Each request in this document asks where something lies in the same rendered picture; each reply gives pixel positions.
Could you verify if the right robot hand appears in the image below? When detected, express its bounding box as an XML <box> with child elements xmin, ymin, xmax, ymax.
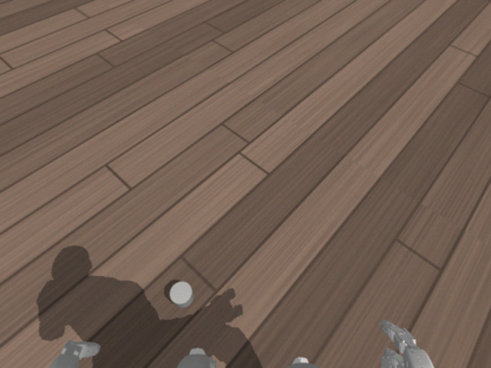
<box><xmin>381</xmin><ymin>320</ymin><xmax>434</xmax><ymax>368</ymax></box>

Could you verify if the left robot hand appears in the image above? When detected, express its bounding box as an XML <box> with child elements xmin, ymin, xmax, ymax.
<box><xmin>49</xmin><ymin>340</ymin><xmax>101</xmax><ymax>368</ymax></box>

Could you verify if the tin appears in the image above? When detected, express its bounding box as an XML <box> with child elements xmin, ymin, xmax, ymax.
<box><xmin>170</xmin><ymin>281</ymin><xmax>194</xmax><ymax>308</ymax></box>

